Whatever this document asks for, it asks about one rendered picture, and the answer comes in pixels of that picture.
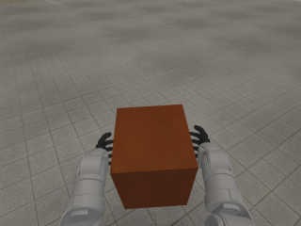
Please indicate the robot left hand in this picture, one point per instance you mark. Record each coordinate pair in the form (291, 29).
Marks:
(102, 142)

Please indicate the carton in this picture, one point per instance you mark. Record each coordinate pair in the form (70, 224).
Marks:
(153, 162)

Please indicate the robot right upper arm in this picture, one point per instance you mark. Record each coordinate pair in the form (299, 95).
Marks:
(222, 219)

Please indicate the robot right hand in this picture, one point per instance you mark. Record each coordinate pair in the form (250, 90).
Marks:
(202, 136)

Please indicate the robot right forearm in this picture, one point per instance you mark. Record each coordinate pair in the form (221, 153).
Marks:
(222, 195)

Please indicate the robot left forearm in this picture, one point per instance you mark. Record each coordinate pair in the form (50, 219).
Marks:
(86, 201)

